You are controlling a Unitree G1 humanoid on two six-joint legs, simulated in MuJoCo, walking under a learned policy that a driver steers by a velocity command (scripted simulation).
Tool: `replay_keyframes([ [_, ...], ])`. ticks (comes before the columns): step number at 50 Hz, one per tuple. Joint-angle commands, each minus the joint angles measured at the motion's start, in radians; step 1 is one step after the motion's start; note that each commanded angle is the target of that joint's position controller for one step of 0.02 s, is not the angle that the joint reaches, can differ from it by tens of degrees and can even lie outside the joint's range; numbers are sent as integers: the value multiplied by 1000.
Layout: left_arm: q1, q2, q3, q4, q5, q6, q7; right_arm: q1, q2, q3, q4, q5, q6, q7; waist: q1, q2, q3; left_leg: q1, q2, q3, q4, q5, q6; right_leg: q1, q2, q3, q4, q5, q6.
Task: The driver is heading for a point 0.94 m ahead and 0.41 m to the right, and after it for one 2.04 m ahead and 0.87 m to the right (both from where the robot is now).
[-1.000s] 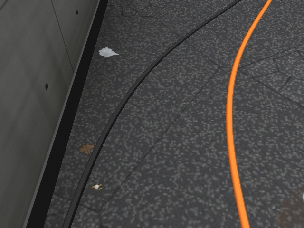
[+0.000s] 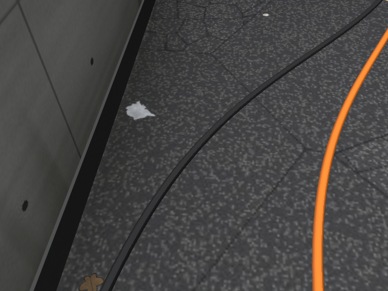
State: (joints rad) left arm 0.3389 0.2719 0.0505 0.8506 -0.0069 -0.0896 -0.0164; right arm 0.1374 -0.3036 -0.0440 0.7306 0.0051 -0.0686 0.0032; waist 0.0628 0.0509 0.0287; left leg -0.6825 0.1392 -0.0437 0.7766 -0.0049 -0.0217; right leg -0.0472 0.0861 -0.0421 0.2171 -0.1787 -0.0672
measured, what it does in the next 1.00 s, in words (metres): walks ahead, turning right: left foot, then right foot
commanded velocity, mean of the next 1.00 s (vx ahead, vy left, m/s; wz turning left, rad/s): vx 0.46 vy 0.00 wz -0.42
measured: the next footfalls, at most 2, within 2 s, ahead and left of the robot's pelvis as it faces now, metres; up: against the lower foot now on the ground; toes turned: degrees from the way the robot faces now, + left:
left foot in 0.20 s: +0.31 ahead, +0.15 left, +0.00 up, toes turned -1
right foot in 0.74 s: +0.55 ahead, -0.15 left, +0.00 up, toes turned -22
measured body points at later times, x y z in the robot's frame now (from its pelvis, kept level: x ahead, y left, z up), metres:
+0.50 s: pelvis +0.28 +0.05 +0.00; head +0.31 +0.05 +0.45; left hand +0.47 +0.30 -0.11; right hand +0.28 -0.24 -0.12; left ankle +0.27 +0.15 -0.75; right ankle +0.37 -0.14 -0.68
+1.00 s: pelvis +0.53 -0.08 +0.00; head +0.56 -0.12 +0.45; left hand +0.73 +0.14 -0.11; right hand +0.59 -0.41 -0.10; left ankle +0.72 +0.04 -0.68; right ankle +0.51 -0.13 -0.75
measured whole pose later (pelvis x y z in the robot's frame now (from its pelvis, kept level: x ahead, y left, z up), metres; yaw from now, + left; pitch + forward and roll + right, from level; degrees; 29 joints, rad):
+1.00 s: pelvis +0.53 -0.08 +0.00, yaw -29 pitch +1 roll +1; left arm 0.27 0.27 0.08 0.78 -0.02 -0.03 0.00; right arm 0.06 -0.31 -0.06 0.72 -0.02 -0.09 -0.01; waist 0.05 0.04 0.09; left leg -0.63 0.08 -0.09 0.89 -0.22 -0.07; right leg -0.19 0.12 0.08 0.34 -0.15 -0.11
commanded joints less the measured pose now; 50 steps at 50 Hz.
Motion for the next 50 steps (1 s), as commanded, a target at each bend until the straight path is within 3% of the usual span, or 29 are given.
replay_keyframes([
  [1, -15, 178, 38, -45, -10, -10, 11, -91, -29, 1, -77, 6, -21, 15, 5, -81, 53, 84, -33, 35, -155, 135, 0, -96, -257, 117, -116, 167, -147],
  [4, 40, 184, 40, -9, -18, 9, 14, -163, -45, -2, -113, 10, -28, 31, 22, -80, 67, 46, -46, 15, -234, 97, 26, 24, -308, 144, -60, 195, -138],
  [6, 50, 192, 44, 5, -20, 24, 20, -162, -64, -10, -127, 7, -33, 39, -1, -89, 54, 61, -61, 4, -273, 17, 46, 92, -335, 178, 1, 256, -120],
  [8, 27, 211, 51, 4, -18, 35, 24, -73, -96, -25, -108, 5, -38, 37, -59, -117, 0, 208, -100, 32, -297, -61, 69, 104, -324, 188, 113, 434, -99],
  [9, 13, 197, 44, 2, -11, 40, 24, 65, -134, -47, -70, 5, -39, 29, -133, -105, -93, 415, -120, 57, -317, -46, 96, 56, -271, 157, 274, 524, -73],
  [10, 12, 142, 21, -22, 7, 38, 23, 239, -195, -68, -41, -10, -37, 18, -203, -49, -252, 725, 9, -58, -254, -21, 149, -120, -210, 122, 544, 350, -36],
  [11, 158, 16, -14, -36, -4, 21, 18, 303, -274, -88, -21, -22, -28, 17, -146, 220, -406, 1095, 264, -508, -333, -247, 292, -522, -40, 63, 915, -212, 39],
  [12, 120, 102, 4, -17, -25, 8, 16, 317, -173, -63, -28, -17, -26, 18, -184, 179, -419, 1071, 277, -659, -449, -379, 286, -621, -54, 195, 1048, -394, 39],
  [13, 29, 177, 30, -46, -53, 8, 22, 240, -123, -43, -32, -14, -29, 17, -182, 116, -255, 947, 256, -504, -479, -384, 237, -673, -102, 198, 1086, -318, 30],
  [14, -24, 170, 30, -54, -54, 6, 27, 176, -110, -38, -34, -28, -29, 9, -155, 66, -170, 809, 216, -369, -495, -300, 211, -656, -156, 165, 1063, -224, 39],
  [15, -47, 161, 36, -57, -43, 8, 33, 124, -81, -32, -28, -31, -31, 7, -126, 43, -96, 691, 179, -280, -535, -217, 193, -622, -180, 165, 1002, -156, 44],
  [17, -10, 119, 40, -47, -38, 33, 36, 80, -65, -31, -19, -34, -44, -1, -75, 62, -47, 574, 138, -159, -606, -175, 180, -531, -213, 166, 954, -80, 55],
  [20, -40, 78, 39, -65, -36, 63, 35, 70, -77, -42, 2, -29, -54, -10, -56, 26, 7, 540, 138, -39, -654, -83, 199, -578, -226, 158, 888, -18, 68],
  [23, -110, 63, 35, -95, -27, 63, 24, 92, -101, -54, 25, -29, -47, -22, -70, 5, 36, 581, 126, 59, -672, -31, 199, -635, -225, 150, 725, 114, 79],
  [27, -238, 39, 21, -141, -28, 58, -4, 113, -125, -65, 50, -14, -30, -28, -107, -13, 58, 623, 118, 168, -667, 36, 188, -607, -207, 79, 521, 242, 59],
  [32, -349, 51, 17, -208, -28, 66, -37, 172, -153, -77, 89, 17, -4, -20, -133, -3, 85, 776, 159, 235, -606, 149, 169, -615, -176, 3, 414, 150, 13],
  [34, -314, 83, 33, -217, -27, 70, -43, 156, -182, -85, 89, 25, 10, -23, -90, 29, 40, 818, 162, 263, -489, 459, 150, -523, -123, -46, 407, 42, -23],
  [35, -237, 109, 48, -202, -27, 73, -42, 142, -197, -88, 86, 30, 18, -26, -40, 49, -10, 816, 154, 279, -369, 612, 138, -418, -84, -72, 410, -5, -46],
  [36, -77, 152, 77, -154, -26, 77, -34, 116, -202, -86, 80, 37, 27, -24, 50, 35, -90, 757, 123, 313, -169, 664, 111, -209, -33, -96, 371, 26, -82],
  [37, 90, 234, 117, -103, -25, 86, -14, 127, -180, -74, 68, 19, 22, -28, 127, -31, -177, 541, 81, 311, 111, 467, 62, 96, -49, 8, 347, 63, -134],
  [38, 75, 354, 136, -98, -38, 85, 0, 222, -29, -28, 10, -33, 0, -17, 0, -333, -240, 82, -112, 256, 481, -487, -16, 413, -317, 549, 253, -94, -319],
  [39, 80, 289, 110, -141, -17, 61, -6, 158, -62, -20, -6, 5, -45, -6, 37, -218, -404, -45, -171, -19, 613, -624, -10, 488, -423, 910, 63, -300, -388],
  [40, 52, 211, 88, -126, -7, 39, -13, 31, -124, -34, -35, 48, -69, 0, 67, -129, -251, -139, -116, -45, 601, -526, 18, 410, -408, 779, 19, -201, -318],
  [41, -13, 186, 80, -127, -10, 24, -14, 5, -114, -30, -41, 40, -82, -8, 26, -82, -148, -121, -75, -43, 527, -441, 33, 271, -367, 643, 38, -3, -280],
  [42, -97, 148, 69, -142, -14, 19, -13, 14, -119, -35, -20, 9, -82, -19, -23, -43, -87, -55, -42, -45, 446, -387, 26, 134, -320, 513, 56, 213, -247],
  [44, -158, 127, 62, -167, 1, 22, -3, 64, -132, -46, -8, -17, -56, -18, -81, -66, -79, 83, -20, -49, 371, -343, 2, -12, -270, 388, 55, 508, -232],
  [46, -151, 157, 71, -161, -8, 27, 10, 71, -97, -40, -16, -29, -32, -15, -97, -50, -74, 126, -41, -16, 280, -315, -34, -95, -244, 315, 55, 659, -234],
  [49, -115, 189, 82, -146, -18, 53, 33, -16, -55, -24, -48, -24, -11, -13, -71, -90, -63, 148, -103, 9, 60, -160, -65, -145, -181, 246, 74, 661, -195],
  [50, -110, 194, 82, -147, -16, 63, 40, -47, -58, -23, -51, -17, -9, -13, -55, -108, -62, 176, -123, 13, -18, -83, -65, -160, -160, 235, 83, 620, -169],
])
